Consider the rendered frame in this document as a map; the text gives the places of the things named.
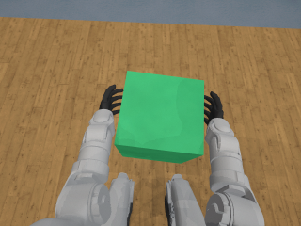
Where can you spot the robot right hand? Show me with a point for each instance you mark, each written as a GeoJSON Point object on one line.
{"type": "Point", "coordinates": [216, 108]}

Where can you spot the robot right upper arm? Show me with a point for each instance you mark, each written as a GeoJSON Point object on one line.
{"type": "Point", "coordinates": [224, 209]}

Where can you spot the robot right forearm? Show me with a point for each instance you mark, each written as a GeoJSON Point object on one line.
{"type": "Point", "coordinates": [227, 172]}

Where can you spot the robot left forearm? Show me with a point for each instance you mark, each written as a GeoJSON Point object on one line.
{"type": "Point", "coordinates": [92, 162]}

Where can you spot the robot left thigh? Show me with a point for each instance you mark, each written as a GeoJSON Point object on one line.
{"type": "Point", "coordinates": [121, 194]}

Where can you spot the robot right shin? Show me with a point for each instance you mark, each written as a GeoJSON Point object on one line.
{"type": "Point", "coordinates": [171, 208]}

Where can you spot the robot left hand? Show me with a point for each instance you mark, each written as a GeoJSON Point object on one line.
{"type": "Point", "coordinates": [107, 100]}

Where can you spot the carton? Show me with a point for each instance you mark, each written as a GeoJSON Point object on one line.
{"type": "Point", "coordinates": [161, 118]}

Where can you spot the robot left upper arm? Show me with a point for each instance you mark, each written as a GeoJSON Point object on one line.
{"type": "Point", "coordinates": [86, 204]}

